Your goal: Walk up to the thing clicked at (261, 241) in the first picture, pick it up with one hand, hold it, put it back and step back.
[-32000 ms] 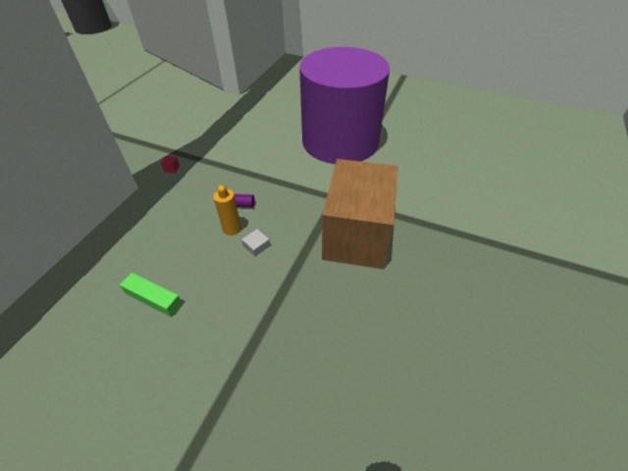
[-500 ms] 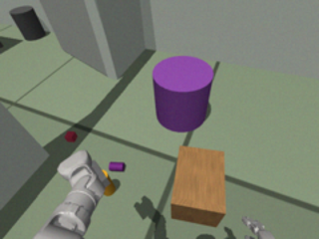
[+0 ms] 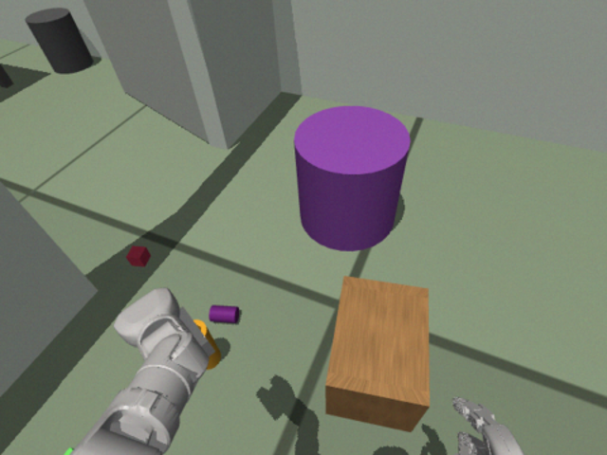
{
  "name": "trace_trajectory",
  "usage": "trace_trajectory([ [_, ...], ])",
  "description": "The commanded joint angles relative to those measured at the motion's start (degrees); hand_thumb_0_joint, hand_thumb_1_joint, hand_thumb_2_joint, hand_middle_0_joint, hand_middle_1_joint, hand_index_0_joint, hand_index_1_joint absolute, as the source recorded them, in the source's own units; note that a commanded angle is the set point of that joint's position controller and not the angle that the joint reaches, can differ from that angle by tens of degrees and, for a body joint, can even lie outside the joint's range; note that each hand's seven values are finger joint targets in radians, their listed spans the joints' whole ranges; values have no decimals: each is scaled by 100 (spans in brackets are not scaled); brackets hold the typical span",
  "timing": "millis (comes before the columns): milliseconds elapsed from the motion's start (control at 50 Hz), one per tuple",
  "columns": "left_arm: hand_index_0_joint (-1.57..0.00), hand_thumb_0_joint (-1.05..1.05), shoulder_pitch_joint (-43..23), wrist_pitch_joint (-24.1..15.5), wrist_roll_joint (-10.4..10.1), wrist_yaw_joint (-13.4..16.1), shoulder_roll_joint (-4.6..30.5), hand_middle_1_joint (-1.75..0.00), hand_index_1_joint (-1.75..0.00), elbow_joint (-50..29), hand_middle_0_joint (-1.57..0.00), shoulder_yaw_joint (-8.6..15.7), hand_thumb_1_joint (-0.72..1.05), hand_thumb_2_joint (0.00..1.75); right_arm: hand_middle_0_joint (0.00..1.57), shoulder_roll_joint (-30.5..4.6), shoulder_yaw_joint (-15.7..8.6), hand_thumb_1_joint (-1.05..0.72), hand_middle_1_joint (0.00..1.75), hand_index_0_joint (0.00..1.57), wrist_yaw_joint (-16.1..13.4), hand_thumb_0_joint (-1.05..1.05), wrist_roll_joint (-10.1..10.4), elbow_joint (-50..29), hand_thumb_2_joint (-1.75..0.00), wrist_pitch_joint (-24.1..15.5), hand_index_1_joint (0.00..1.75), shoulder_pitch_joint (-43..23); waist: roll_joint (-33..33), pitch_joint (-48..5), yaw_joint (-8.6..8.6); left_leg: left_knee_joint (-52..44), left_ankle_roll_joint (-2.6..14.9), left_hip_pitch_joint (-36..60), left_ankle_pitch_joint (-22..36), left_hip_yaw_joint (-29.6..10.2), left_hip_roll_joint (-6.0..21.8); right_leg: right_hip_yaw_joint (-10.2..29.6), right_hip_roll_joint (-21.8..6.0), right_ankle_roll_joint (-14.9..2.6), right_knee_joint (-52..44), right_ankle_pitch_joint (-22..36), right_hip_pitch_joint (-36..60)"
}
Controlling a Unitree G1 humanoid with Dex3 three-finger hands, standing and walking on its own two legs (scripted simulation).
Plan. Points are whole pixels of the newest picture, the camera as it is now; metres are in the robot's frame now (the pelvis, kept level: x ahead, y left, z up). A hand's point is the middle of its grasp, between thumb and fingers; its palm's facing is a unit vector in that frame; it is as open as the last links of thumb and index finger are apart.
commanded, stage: hold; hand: left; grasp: from above
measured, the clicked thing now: (177, 345) +0.31 +0.23 -0.09
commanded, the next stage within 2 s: crouch in 0.38 s
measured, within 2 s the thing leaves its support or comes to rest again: neither
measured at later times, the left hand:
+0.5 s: hand (170, 334) +0.31 +0.23 -0.05, palm faces -0.29 -0.32 -0.90, open 10.6 cm
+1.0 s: hand (187, 361) +0.31 +0.24 -0.18, palm faces -0.37 -0.23 -0.90, open 10.5 cm
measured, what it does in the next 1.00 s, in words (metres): lowers itself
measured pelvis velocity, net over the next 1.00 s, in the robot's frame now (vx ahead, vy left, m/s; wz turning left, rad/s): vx -0.03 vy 0.00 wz -0.01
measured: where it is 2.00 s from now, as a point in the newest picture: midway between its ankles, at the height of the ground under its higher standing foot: outside the picture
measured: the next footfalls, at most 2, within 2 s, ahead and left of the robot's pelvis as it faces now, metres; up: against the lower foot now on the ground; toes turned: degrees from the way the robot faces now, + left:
none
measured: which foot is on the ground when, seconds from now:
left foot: down 0.00-1.00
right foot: down 0.00-1.00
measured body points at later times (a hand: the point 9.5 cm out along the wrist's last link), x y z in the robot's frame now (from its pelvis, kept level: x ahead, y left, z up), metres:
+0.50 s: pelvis +0.00 +0.00 +0.00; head +0.02 -0.01 +0.45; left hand +0.32 +0.24 +0.00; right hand +0.14 -0.24 -0.12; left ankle +0.00 +0.14 -0.73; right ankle -0.01 -0.13 -0.73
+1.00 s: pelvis -0.03 +0.00 -0.07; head +0.07 +0.02 +0.37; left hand +0.33 +0.25 -0.13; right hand +0.05 -0.27 -0.18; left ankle +0.00 +0.14 -0.73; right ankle -0.01 -0.13 -0.73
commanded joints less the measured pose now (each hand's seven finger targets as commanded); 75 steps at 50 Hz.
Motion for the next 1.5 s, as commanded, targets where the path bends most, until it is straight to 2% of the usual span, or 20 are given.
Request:
trace_trajectory([
  [0,-94,0,-2395,8,280,321,849,-53,-55,-941,-97,113,51,57,20,-675,-231,-91,30,20,-20,0,4,-625,-90,-319,30,-431,-295,-1551,-90,-256,213,612,1491,159,-237,-140,242,-53,-364,1665,561],
  [80,-95,0,-2361,54,147,319,831,-57,-58,-805,-97,139,53,60,20,-662,-232,-91,30,20,-15,0,1,-615,-90,-322,30,-454,-260,-1635,-44,-248,220,582,1433,207,-269,-112,212,-39,-383,1632,586],
  [240,-100,0,-2277,118,223,390,988,-56,-57,-586,-101,223,59,56,20,-700,-249,-91,30,20,8,0,0,-619,-90,-341,30,-394,-349,-1499,12,-263,205,433,1361,207,-263,-139,232,-70,-372,1489,590],
  [360,-100,0,-2614,133,186,443,951,-55,-57,-934,-102,251,60,58,20,-695,-265,-90,30,20,43,0,12,-613,-90,-340,30,-375,-57,-1991,-15,-182,182,710,1795,221,-247,-101,243,-83,-266,1921,732],
  [460,-100,0,-2611,58,188,400,1017,-57,-57,-708,-101,240,58,62,20,-708,-276,-90,30,20,2,0,-3,-567,-90,-360,30,-323,-175,-1741,-39,-198,179,554,1650,194,-224,-137,267,-90,-285,1756,621],
  [480,-92,0,-2409,101,157,391,968,-58,-55,-503,-93,256,50,55,20,-715,-278,-84,30,20,8,0,9,-572,-88,-346,30,-295,-215,-1673,-24,-209,180,545,1627,210,-225,-144,255,-97,-285,1714,614],
  [540,-95,0,-2392,41,121,361,761,-54,-49,-404,-90,161,54,39,20,-702,-291,-87,30,20,28,0,-11,-540,-89,-370,30,-280,-349,-1504,-75,-200,191,460,1624,189,-215,-161,264,-89,-295,1720,524],
  [620,-94,0,-2220,-163,130,414,769,-56,-51,-35,-90,201,53,40,20,-717,-303,-87,30,20,27,0,-39,-560,-89,-390,30,-112,-563,-1310,-129,-171,210,285,1412,198,-232,-139,236,-75,-310,1554,391],
  [780,-89,0,-2835,-737,421,983,933,-57,-50,949,-83,477,47,35,20,-773,-407,-88,30,20,63,0,-130,-265,-89,-401,30,465,-419,-1375,-440,429,167,-294,1307,230,-183,-62,215,-127,201,1495,-397],
  [920,-85,0,-3416,-1474,602,1830,974,-51,-46,2131,-81,955,40,35,20,-773,-542,-88,30,20,214,0,-404,-227,-89,-454,30,566,-42,-2183,-623,2638,42,-2651,427,257,-139,-26,256,-207,2322,686,-2638],
  [1020,-90,0,-4243,-1575,438,2344,1415,-49,-47,2345,-88,1356,43,45,20,-906,-583,-88,30,20,321,0,-474,-238,-89,-401,30,614,609,-3292,-748,3623,-45,-3403,40,81,-76,-233,326,-291,3412,180,-4006],
  [1080,-93,0,-4762,-1612,431,2485,2087,-47,-47,2609,-93,1698,46,52,20,-994,-560,-88,30,20,339,0,-536,-107,-89,-398,30,593,586,-3688,-796,4166,8,-4174,-220,-25,-41,-292,368,-288,3929,-63,-4544],
  [1100,-95,0,-4927,-1632,353,2502,2062,-47,-47,2654,-95,1721,48,53,20,-988,-527,-88,30,20,349,0,-567,-67,-89,-410,30,605,545,-3848,-929,4354,18,-4406,-302,-50,-31,-324,370,-277,4118,-118,-4709],
  [1160,-97,0,-5061,-1641,249,2497,2234,-48,-47,2789,-96,1897,50,50,20,-1012,-526,-88,30,20,363,0,-629,65,-89,-432,30,640,802,-4369,-946,4783,10,-4693,-344,-81,-8,-395,351,-281,4611,-170,-5061],
  [1200,-101,0,-5090,-1654,262,2465,2685,-46,-44,2910,-99,2132,55,46,20,-998,-513,-88,30,20,377,0,-657,133,-89,-419,30,680,766,-4606,-897,5054,49,-5021,-434,-49,-27,-393,350,-263,4815,-202,-4978],
  [1260,-105,0,-5524,-1749,244,2303,2919,-44,-42,2514,-104,2261,61,44,20,-941,-525,-89,30,20,401,0,-707,210,-89,-420,30,715,1064,-4936,-1043,5563,83,-5260,-535,-57,9,-389,331,-264,5165,-236,-5364],
  [1360,-109,0,-5281,-1970,543,1979,3047,-35,-33,3067,-107,2199,64,36,20,-954,-491,-88,30,20,422,0,-738,296,-89,-445,30,737,1032,-4428,-1159,6147,145,-6075,-1102,-217,24,-516,337,-287,5741,-925,-6475],
  [1420,-109,0,-5255,-2101,629,1925,2895,-37,-34,3209,-107,2159,63,36,20,-919,-430,-89,30,20,479,0,-784,286,-89,-483,30,859,983,-4385,-1272,6529,169,-6464,-1092,-204,9,-527,328,-251,6076,-867,-6769],
  [1440,-109,0,-5324,-2140,663,1944,3122,-37,-34,3020,-106,2255,63,33,20,-979,-450,-89,30,20,492,0,-789,285,-89,-508,30,863,1019,-4444,-1241,6589,180,-6523,-1147,-237,2,-539,326,-243,6156,-950,-6947],
  [1480,-110,0,-5443,-2169,685,1969,3065,-35,-33,3132,-108,2259,64,33,20,-1039,-424,-89,30,20,525,0,-819,315,-89,-547,30,920,1089,-4447,-1335,6761,158,-6618,-1129,-268,14,-574,319,-247,6384,-904,-7190],
])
